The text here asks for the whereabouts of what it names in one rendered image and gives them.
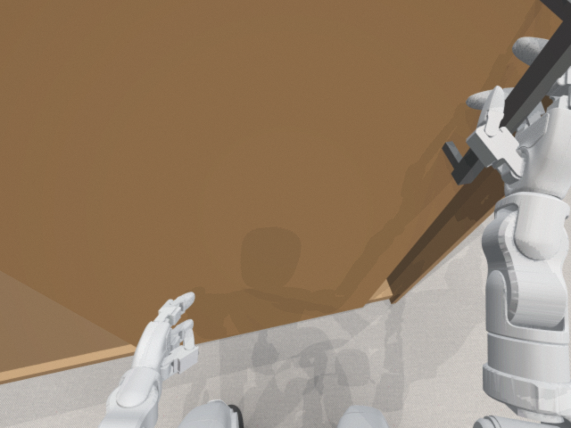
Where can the left robot hand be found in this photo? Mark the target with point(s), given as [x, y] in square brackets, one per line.
[159, 346]

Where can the right robot hand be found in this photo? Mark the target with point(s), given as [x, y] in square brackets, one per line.
[545, 141]

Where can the robot right forearm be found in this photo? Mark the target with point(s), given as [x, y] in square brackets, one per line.
[526, 308]

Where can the right robot thigh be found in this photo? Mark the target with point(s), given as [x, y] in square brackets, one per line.
[362, 417]

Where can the robot left forearm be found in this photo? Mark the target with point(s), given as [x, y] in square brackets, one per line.
[134, 403]

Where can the left robot shin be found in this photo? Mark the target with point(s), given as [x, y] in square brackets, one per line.
[218, 400]

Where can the wardrobe door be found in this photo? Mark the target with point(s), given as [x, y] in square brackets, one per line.
[277, 158]
[35, 329]

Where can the handle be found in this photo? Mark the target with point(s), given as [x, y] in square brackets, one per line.
[550, 64]

